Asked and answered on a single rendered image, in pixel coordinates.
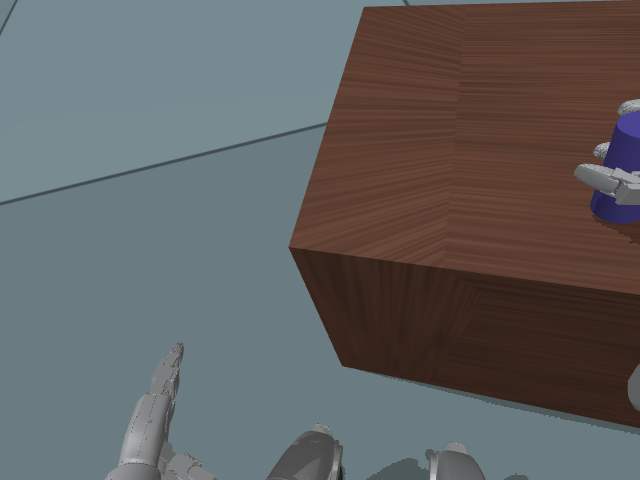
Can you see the can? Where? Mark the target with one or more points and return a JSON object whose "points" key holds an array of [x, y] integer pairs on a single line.
{"points": [[623, 153]]}

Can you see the left robot hand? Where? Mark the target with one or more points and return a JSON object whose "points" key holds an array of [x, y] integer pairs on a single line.
{"points": [[146, 438]]}

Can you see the left robot arm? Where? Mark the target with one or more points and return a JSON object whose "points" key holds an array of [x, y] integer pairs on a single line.
{"points": [[134, 471]]}

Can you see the right robot hand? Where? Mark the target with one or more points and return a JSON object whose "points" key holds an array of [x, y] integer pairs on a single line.
{"points": [[606, 180]]}

